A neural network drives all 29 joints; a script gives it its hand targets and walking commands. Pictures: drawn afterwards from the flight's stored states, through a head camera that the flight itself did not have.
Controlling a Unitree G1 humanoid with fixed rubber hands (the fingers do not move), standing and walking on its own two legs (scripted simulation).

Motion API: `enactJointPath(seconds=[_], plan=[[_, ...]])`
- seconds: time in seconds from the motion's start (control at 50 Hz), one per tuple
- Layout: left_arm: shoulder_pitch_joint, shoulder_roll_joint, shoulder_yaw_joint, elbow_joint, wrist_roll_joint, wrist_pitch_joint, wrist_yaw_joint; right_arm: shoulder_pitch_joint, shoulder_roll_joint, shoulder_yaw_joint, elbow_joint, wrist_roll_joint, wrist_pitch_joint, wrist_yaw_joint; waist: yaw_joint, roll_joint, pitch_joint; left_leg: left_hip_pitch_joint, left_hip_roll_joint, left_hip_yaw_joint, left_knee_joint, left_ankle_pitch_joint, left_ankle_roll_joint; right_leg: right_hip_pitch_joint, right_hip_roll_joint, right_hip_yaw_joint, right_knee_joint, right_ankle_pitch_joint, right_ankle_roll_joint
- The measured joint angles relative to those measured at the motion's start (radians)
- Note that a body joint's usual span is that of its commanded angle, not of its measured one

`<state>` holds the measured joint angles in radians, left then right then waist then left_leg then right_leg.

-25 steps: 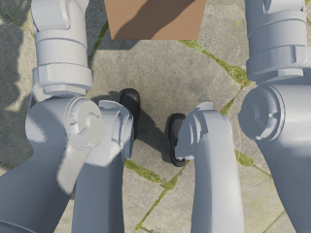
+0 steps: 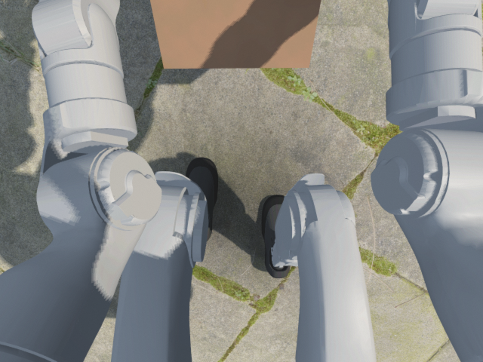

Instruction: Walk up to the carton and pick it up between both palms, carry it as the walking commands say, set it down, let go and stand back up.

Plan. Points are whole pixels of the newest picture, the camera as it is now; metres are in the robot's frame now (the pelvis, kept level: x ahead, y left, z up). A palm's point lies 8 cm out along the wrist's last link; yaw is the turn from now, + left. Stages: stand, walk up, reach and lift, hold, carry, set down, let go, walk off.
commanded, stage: set down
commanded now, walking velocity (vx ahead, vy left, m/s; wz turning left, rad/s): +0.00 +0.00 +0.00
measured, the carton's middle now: out of the picture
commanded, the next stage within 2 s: none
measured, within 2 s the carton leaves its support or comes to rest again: rests again in 1.98 s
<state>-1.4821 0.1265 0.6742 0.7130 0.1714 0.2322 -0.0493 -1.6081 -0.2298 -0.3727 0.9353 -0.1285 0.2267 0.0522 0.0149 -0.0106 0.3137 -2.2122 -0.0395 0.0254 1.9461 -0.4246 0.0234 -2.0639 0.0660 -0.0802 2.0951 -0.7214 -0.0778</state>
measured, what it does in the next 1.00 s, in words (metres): stands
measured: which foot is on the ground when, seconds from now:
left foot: down 0.00-1.00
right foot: down 0.00-1.00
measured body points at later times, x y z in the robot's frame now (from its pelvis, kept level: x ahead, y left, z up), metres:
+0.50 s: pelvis +0.00 +0.00 +0.00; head +0.39 +0.01 +0.23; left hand +0.59 +0.18 -0.15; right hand +0.62 -0.12 -0.14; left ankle +0.15 +0.10 -0.39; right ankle +0.07 -0.09 -0.39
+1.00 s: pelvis +0.01 +0.00 -0.01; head +0.39 +0.01 +0.22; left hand +0.59 +0.18 -0.16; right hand +0.62 -0.12 -0.16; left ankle +0.15 +0.10 -0.39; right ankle +0.07 -0.09 -0.39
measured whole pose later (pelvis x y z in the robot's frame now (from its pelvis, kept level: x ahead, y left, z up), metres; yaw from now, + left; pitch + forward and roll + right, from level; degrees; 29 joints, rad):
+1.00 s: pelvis +0.01 +0.00 -0.01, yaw +0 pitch +43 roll +0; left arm -1.48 0.13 0.67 0.73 0.19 0.18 -0.06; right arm -1.58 -0.22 -0.39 0.94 -0.15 0.17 0.06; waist 0.02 -0.01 0.30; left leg -2.29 -0.04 0.03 1.97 -0.44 0.02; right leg -2.14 0.07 -0.08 2.12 -0.73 -0.07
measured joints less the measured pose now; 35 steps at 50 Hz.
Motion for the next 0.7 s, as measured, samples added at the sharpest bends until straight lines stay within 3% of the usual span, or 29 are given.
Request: enactJointPath(seconds=[0.7], plan=[[0.004, -0.001, 0.001, 0.004, 0.015, -0.055, -0.011, 0.008, 0.006, -0.016, 0.0, -0.017, -0.054, 0.012, 0.0, 0.0, -0.014, -0.073, 0.0, 0.0, 0.013, -0.004, 0.0, -0.07, 0.002, 0.0, 0.01, -0.004, 0.005]])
